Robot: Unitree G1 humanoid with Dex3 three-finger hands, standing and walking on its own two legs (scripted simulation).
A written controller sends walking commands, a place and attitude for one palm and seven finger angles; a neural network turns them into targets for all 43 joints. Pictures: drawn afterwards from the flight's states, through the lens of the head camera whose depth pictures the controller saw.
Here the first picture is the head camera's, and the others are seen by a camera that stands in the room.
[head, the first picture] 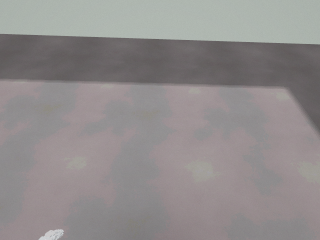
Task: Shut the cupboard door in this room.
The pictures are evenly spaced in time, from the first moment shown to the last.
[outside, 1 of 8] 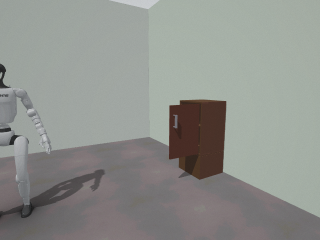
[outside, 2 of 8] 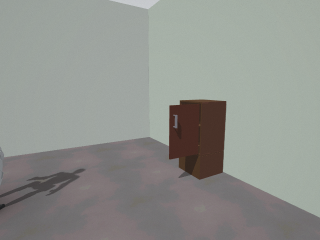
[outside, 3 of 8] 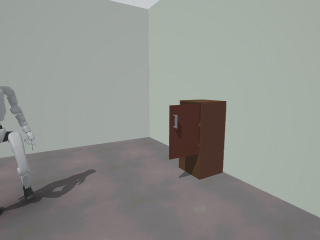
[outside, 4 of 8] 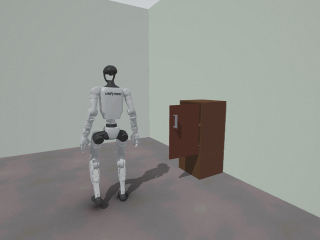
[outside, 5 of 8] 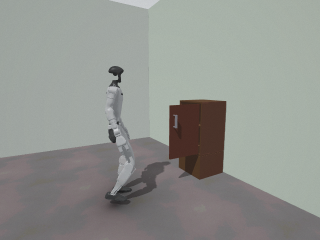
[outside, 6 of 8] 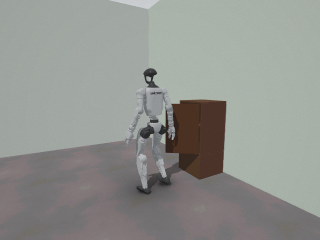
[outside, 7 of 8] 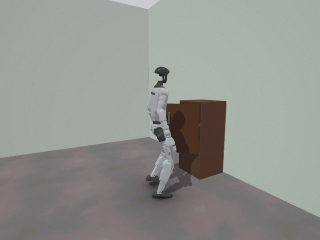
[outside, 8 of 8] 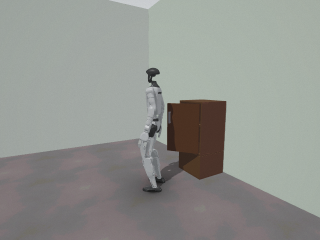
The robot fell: no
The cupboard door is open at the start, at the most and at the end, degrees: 88 88 39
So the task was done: no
